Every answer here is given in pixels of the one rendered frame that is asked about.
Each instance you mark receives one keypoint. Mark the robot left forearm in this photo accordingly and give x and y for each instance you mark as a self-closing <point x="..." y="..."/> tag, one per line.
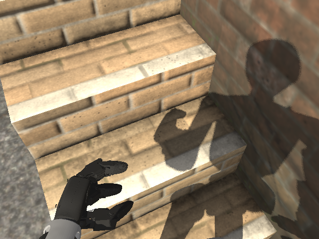
<point x="62" y="229"/>

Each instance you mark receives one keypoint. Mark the left robot hand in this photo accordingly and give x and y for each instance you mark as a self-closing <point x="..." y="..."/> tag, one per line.
<point x="83" y="190"/>

